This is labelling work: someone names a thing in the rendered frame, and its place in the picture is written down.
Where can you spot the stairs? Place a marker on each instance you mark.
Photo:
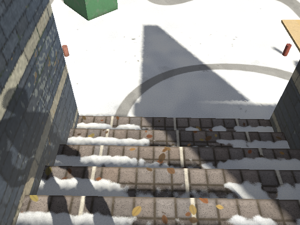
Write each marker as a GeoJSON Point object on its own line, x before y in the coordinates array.
{"type": "Point", "coordinates": [134, 170]}

